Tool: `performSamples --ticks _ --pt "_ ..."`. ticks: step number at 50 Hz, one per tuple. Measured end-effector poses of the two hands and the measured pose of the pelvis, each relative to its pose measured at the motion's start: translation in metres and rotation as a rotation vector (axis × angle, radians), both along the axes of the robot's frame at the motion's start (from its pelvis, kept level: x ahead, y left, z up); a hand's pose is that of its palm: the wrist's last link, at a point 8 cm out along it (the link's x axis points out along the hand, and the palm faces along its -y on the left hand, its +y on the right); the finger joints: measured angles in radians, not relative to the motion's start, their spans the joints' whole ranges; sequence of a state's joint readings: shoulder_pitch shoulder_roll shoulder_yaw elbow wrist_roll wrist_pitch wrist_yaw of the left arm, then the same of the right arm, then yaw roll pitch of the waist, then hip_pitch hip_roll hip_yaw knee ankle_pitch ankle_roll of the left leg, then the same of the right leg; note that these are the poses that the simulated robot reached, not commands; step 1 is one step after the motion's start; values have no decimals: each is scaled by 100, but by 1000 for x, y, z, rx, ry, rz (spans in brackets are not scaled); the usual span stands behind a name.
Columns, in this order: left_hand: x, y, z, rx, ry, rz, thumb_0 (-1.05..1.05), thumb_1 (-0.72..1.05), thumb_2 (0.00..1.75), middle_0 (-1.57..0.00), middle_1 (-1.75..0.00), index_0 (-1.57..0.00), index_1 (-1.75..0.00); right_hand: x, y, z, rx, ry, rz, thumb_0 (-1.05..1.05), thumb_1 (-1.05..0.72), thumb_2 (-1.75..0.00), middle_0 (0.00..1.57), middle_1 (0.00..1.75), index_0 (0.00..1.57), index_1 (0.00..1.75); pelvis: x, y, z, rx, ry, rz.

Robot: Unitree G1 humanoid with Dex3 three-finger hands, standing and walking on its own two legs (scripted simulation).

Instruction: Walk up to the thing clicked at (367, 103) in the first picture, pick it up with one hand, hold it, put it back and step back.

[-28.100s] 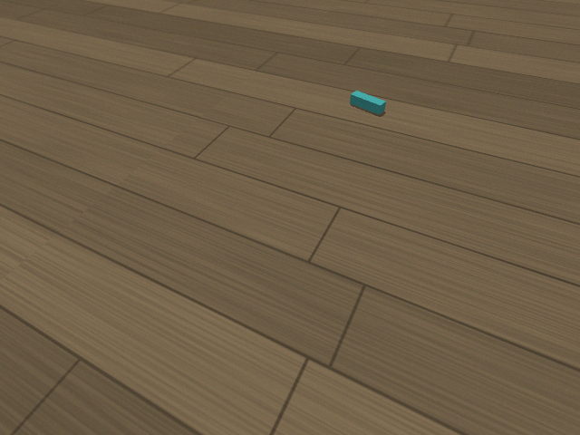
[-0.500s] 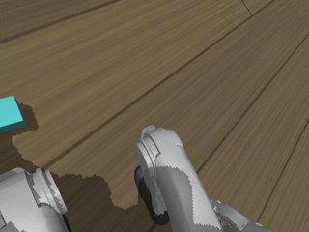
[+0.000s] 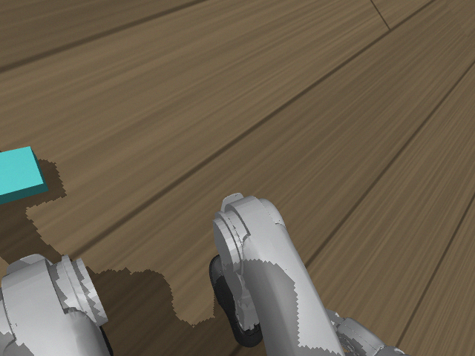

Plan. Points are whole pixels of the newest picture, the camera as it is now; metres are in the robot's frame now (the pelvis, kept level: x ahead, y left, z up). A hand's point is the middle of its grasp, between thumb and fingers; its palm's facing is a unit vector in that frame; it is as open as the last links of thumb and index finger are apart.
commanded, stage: withdraw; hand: left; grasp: from above
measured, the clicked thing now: out of the picture +0.43 +0.32 -0.26
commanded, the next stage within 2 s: home in 0.80 s
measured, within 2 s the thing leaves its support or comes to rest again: neither
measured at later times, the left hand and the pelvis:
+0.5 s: hand out of the picture +0.42 +0.35 -0.04, palm faces -0.47 -0.11 -0.88, open 14.1 cm; pelvis -0.01 -0.02 +0.07, yaw +7 degrees
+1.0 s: hand out of the picture +0.43 +0.34 -0.09, palm faces -0.36 -0.07 -0.93, open 13.9 cm; pelvis -0.01 -0.02 +0.04, yaw +7 degrees
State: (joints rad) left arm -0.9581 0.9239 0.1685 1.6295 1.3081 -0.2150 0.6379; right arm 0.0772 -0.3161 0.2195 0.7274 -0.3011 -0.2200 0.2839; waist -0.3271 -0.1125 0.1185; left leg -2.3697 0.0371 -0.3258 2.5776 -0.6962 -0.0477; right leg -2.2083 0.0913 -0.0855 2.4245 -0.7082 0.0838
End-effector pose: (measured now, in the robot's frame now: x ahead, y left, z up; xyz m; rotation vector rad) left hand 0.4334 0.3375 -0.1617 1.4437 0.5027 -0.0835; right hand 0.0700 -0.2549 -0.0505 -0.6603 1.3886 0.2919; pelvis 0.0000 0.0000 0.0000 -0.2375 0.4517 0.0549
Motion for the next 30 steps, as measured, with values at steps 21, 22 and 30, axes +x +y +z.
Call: performSamples --ticks 21,22,30 --pt "-7 19 173 74 99 63 0 -53 102 -9 -102 -7 -103 49 -7 8 112 -159 -210 0 -91 -90 20 30 21 30 -7 -12 58 80 104 69" --pt "-7 18 176 67 109 54 0 -53 103 -9 -102 -7 -103 48 -8 11 102 -162 -210 0 -91 -90 20 30 21 30 -9 -13 60 83 103 72" --pt "-14 5 160 26 149 -21 0 -53 103 -9 -102 -7 -104 28 -28 25 -9 -124 -199 0 -91 -90 20 30 21 30 -16 -19 65 90 95 77"
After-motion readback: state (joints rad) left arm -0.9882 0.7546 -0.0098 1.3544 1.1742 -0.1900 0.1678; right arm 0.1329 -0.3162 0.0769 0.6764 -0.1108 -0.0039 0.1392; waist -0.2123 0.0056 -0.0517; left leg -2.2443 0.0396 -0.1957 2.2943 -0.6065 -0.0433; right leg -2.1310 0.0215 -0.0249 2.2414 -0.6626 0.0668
